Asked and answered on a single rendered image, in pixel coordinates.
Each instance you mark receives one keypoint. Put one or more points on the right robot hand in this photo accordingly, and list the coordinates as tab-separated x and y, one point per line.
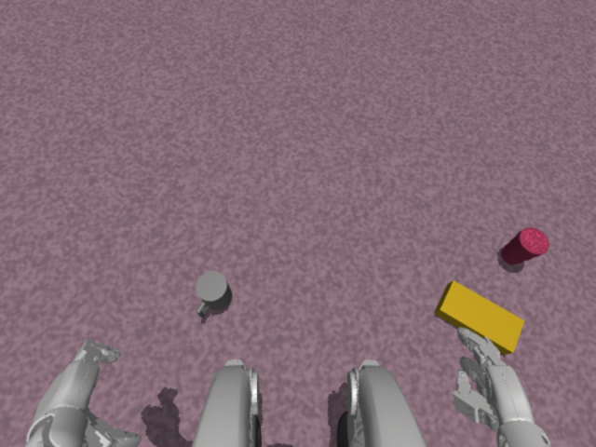
502	398

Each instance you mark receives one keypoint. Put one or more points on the right robot arm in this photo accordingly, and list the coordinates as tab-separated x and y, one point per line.
521	434

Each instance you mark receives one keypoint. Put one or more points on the left robot hand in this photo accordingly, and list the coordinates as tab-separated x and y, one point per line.
73	388

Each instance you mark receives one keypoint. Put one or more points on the left robot arm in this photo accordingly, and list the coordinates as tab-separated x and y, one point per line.
58	427

